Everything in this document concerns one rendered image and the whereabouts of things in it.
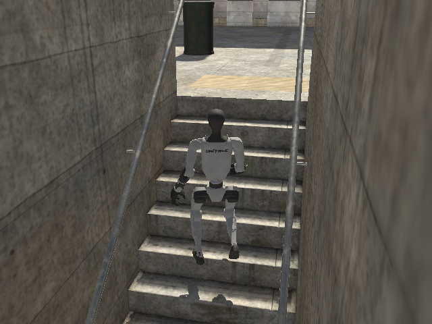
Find stairs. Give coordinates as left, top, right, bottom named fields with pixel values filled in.
left=123, top=96, right=308, bottom=324

